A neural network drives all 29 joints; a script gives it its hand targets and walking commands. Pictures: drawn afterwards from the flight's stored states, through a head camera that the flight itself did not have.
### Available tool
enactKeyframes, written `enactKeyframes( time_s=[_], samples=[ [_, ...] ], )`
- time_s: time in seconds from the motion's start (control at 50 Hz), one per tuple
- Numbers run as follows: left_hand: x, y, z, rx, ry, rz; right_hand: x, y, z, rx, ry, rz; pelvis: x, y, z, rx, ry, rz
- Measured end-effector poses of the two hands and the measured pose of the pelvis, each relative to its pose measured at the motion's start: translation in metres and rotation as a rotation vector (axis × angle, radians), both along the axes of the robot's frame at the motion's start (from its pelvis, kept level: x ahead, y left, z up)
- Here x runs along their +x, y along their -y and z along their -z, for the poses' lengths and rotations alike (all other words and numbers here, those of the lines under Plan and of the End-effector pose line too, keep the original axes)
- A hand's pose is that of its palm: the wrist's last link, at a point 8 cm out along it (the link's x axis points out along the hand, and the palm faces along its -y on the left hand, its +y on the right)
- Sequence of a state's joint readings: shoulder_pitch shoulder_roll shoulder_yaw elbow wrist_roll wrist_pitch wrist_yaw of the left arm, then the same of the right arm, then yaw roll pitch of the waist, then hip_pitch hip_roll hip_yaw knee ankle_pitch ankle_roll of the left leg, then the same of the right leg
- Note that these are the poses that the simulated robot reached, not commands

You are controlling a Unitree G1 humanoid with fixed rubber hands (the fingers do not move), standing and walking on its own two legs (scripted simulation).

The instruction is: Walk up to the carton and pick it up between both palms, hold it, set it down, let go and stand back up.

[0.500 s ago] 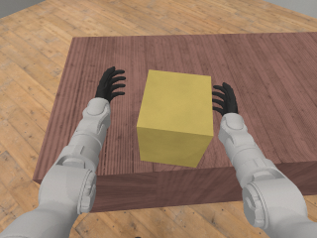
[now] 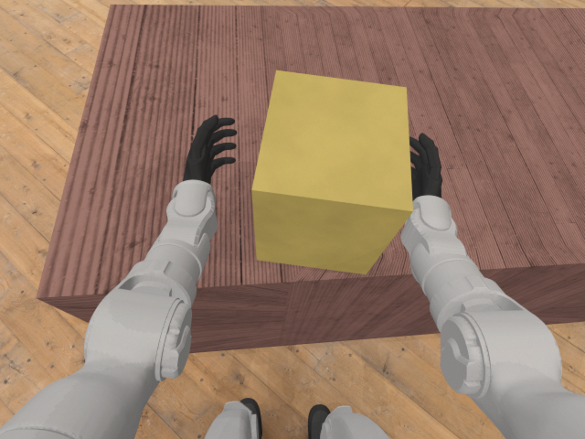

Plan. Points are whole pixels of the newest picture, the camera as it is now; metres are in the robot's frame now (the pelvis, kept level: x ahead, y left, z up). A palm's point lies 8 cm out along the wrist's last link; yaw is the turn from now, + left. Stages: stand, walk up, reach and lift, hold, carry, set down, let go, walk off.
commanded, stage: reach and lift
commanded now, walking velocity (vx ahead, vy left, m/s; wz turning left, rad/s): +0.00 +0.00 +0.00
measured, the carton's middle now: (324, 181) +0.46 -0.04 +0.02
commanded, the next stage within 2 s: none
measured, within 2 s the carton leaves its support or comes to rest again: leaves its support in 1.80 s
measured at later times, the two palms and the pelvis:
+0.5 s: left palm (226, 167) +0.47 +0.10 +0.04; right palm (416, 185) +0.44 -0.16 +0.04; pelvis +0.01 -0.01 +0.00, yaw +0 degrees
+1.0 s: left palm (228, 170) +0.46 +0.10 +0.04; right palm (416, 193) +0.42 -0.16 +0.04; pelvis +0.02 -0.01 +0.01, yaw +1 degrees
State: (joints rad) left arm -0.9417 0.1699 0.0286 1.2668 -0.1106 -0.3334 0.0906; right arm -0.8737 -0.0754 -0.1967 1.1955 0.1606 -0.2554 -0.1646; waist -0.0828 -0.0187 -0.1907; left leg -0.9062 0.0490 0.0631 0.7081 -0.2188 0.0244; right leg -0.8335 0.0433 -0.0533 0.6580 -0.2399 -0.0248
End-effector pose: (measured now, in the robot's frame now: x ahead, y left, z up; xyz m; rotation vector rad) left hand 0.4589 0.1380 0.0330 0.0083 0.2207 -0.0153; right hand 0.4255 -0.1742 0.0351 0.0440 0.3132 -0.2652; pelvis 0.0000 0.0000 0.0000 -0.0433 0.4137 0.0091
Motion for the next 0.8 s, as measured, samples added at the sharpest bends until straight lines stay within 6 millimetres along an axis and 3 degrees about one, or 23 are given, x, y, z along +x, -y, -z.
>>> enactKeyframes(
  time_s=[0.14,0.32,0.8],
  samples=[
    [0.01,0.009,-0.011,-0.013,0.023,0.013,0.011,-0.005,-0.009,0.01,0.021,-0.009,0.009,0.001,0.001,0.001,-0.007,0.0],
    [0.012,0.029,-0.006,-0.007,0.009,0.066,0.016,-0.008,-0.007,0.011,0.043,-0.008,0.014,0.003,0.001,0.002,-0.015,0.001],
    [0.003,0.038,-0.005,-0.014,0.017,0.016,-0.001,-0.01,-0.003,0.018,0.106,0.037,0.015,0.015,-0.008,0.02,0.011,-0.002]
  ],
)
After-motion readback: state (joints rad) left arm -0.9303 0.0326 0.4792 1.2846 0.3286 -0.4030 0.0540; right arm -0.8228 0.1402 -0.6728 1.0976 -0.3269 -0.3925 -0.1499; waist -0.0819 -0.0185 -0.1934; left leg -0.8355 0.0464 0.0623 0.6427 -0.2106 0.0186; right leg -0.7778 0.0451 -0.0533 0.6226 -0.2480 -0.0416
